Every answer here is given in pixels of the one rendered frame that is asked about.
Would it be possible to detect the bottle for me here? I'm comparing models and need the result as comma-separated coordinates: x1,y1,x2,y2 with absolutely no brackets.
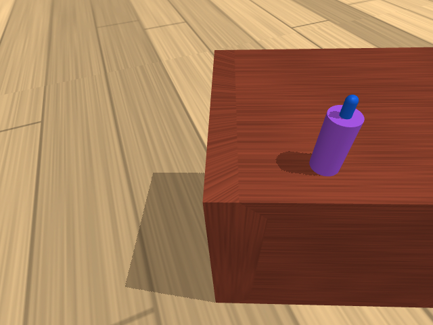
309,95,365,177

